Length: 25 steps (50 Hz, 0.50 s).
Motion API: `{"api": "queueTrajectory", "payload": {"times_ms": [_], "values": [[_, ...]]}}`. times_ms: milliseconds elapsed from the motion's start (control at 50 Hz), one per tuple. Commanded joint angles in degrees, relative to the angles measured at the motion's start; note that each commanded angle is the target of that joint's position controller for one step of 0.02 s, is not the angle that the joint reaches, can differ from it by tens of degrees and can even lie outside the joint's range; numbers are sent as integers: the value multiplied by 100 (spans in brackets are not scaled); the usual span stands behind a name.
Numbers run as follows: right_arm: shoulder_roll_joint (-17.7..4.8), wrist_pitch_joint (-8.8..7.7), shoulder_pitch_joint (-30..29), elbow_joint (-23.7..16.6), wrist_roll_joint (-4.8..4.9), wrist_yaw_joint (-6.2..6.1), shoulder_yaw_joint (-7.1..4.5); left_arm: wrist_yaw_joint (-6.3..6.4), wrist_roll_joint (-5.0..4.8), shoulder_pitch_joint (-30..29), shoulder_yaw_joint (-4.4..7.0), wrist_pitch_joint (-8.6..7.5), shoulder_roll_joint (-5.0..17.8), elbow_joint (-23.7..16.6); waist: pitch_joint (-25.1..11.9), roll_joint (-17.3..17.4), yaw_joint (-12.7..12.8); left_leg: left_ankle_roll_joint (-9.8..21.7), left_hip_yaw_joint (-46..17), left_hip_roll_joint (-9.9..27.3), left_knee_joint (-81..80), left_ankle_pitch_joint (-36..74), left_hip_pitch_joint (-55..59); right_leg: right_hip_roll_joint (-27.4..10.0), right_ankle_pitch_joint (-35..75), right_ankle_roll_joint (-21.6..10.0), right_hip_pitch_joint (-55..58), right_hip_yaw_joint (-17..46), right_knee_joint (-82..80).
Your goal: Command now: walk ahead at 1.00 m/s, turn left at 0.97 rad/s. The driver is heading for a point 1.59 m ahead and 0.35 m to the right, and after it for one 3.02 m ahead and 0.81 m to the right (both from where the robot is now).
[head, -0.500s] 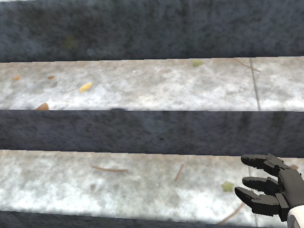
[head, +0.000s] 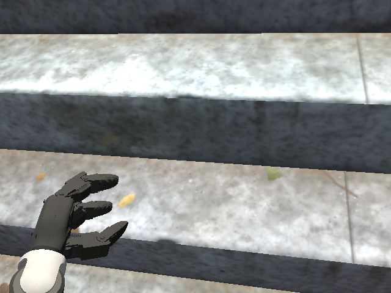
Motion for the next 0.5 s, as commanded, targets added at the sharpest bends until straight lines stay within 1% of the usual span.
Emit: {"api": "queueTrajectory", "payload": {"times_ms": [20,40,60,80,100,120,140,160,180,200,220,240,260,280,300,320,340,360,380,400,420,440,460,480,500], "values": [[359,-180,1626,215,-63,-139,72,-189,79,-1950,-466,-61,-426,-1188,-80,-403,-770,728,-3355,1430,-1579,5320,3864,338,-1098,-42,-2741,175,-1667],[266,-272,2343,415,-86,-71,44,-160,137,-2467,-504,-71,-476,-1308,-96,-371,-1122,747,-3083,1487,-1481,5941,4334,477,-1338,-54,-3090,-112,-1139],[133,-371,2664,475,-18,-87,-32,-161,231,-2762,-601,-52,-639,-1424,-393,-90,-1220,774,-3134,1655,-1613,6359,4773,498,-1627,-153,-3384,44,-629],[120,-476,2605,413,72,-163,-40,-147,247,-2991,-771,6,-871,-1639,-658,84,-1147,704,-3068,1842,-1903,6947,4777,357,-1955,-246,-3248,247,-786],[152,-515,2043,217,20,-125,24,-189,220,-2767,-878,38,-816,-1671,-560,-350,-636,448,-2772,1809,-2209,7316,4369,47,-1793,-252,-2571,-60,-2955],[223,-533,581,-83,117,-15,11,-196,276,-1972,-909,106,-998,-1400,-984,-883,374,17,-1715,1480,-2756,8626,1902,77,-310,-514,1129,-447,-4969],[98,-580,565,-79,171,146,-7,-75,-48,-837,-648,216,-626,-753,-1041,-900,653,-108,-1917,1535,-3060,8540,104,-221,2213,-644,3894,-636,-6002],[-275,-714,433,-17,-80,325,-224,198,-253,396,-315,385,85,-219,-619,-433,1082,-420,-2152,1349,-2024,7204,-1182,-811,2822,-898,5580,-78,-7463],[-474,-705,328,-14,249,517,-397,354,99,684,-112,470,385,-24,-518,-1641,1603,-847,-2342,482,1018,1409,-2235,-1650,3486,-1807,6208,1544,-8975],[-346,-525,3,-113,323,655,-387,463,111,1315,59,513,749,581,347,-1448,1555,-759,-1409,-3,3858,-357,-2533,-1806,5418,-1459,5569,269,-9626],[-307,-374,394,-301,288,658,-352,436,21,1073,-60,565,497,1078,1178,-1441,677,-464,-760,-156,5061,-1215,-3309,-1885,7638,-1093,5228,-558,-10434],[-171,-366,1005,-620,558,679,-262,364,183,575,-92,463,302,1310,785,-1074,-435,-559,-574,22,4823,-1963,-4360,-2041,11561,-640,6466,-965,-8137],[-257,-282,1281,-537,594,647,-198,344,190,399,-46,384,116,1188,156,-520,-429,-668,-131,234,4614,-1911,-4512,-2061,11254,-599,6789,-1203,-8071],[1335,241,1600,-1530,218,1173,727,-764,-337,1955,-515,954,-630,1625,-2092,-1111,-178,-702,-1190,494,6726,-2345,-4663,-3538,12591,-2045,7809,889,-7771],[530,159,744,-1676,420,1131,553,-1062,55,1641,-335,1075,-156,1743,-787,-648,-263,-743,-1149,408,8053,-1880,-6179,-3211,11368,-1955,6704,611,-7734],[333,101,788,-1886,651,1002,615,-1047,372,1363,-124,1045,460,1489,-597,-610,-469,-751,-607,301,7714,-1783,-6455,-2701,10864,-1356,5755,76,-8028],[46,-7,572,-2016,635,978,645,-861,520,1549,26,884,954,1464,-463,-788,-623,-730,195,445,7567,-1920,-6403,-2093,9922,-933,5169,-357,-8248],[231,14,-117,-2364,604,1006,792,-638,466,1422,68,705,1083,1505,-474,-581,-716,-601,783,650,6545,-1506,-5759,-1505,8988,-430,3987,-759,-8443],[402,247,-1182,-2854,485,1042,952,-657,488,1087,72,663,1137,1143,-711,-69,-805,-767,1435,958,4818,-630,-4187,-1226,9391,-277,2535,-640,-8728],[566,575,-1923,-3132,244,1148,991,-430,316,1548,384,852,1629,987,-807,-664,-716,-591,2450,809,4150,-504,-2824,-1038,10583,-365,1536,-535,-9698],[929,1122,-2524,-3759,74,1465,1176,-543,-88,2030,762,1095,2661,1177,-643,-1698,-1052,-669,3286,300,3438,-2303,-1345,-1281,14827,-711,683,-79,-10237],[1160,1272,-1140,-2854,357,1529,1159,-568,-193,1796,578,682,1808,946,-309,-1783,-876,-705,2214,678,3363,22,-995,-1962,15765,-604,1192,293,-9598],[678,1390,497,-2227,448,1350,1050,-557,-288,701,512,322,1710,852,-385,-2058,-1848,-543,1484,762,1779,1236,-777,-1901,15338,-584,1794,-75,-8783],[-405,763,2737,-654,-251,592,380,104,-895,479,345,9,789,699,-844,-2788,-1213,-40,1266,480,2035,-198,1561,-1107,14331,-22,1812,-1361,-8028],[-553,617,3305,-499,-333,369,236,277,-889,550,275,-154,682,840,-841,-1900,-1714,329,-14,1125,651,178,2812,-770,11762,-149,646,-930,-5983]]}}
Next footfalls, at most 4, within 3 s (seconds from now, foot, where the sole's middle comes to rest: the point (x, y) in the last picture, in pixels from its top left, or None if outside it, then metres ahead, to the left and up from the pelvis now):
0.22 right None -0.01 -0.09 -0.72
0.48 left None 0.31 0.02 -0.50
0.92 right None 0.21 -0.28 -0.50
1.36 left None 0.21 0.00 -0.50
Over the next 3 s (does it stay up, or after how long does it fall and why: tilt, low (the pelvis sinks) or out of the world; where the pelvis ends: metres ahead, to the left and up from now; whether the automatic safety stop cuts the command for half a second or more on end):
falls after 2.38 s (tilt)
